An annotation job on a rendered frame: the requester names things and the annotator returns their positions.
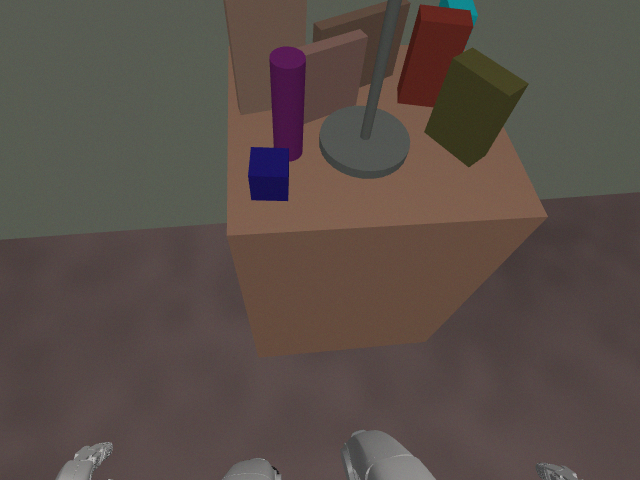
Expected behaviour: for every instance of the desk lamp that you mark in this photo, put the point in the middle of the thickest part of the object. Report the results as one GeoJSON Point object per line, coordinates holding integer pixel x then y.
{"type": "Point", "coordinates": [364, 141]}

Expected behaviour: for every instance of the right robot hand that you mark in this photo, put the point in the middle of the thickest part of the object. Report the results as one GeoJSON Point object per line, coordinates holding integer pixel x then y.
{"type": "Point", "coordinates": [548, 471]}

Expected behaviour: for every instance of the left robot hand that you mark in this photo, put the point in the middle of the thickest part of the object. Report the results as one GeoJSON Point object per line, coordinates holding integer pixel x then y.
{"type": "Point", "coordinates": [85, 462]}

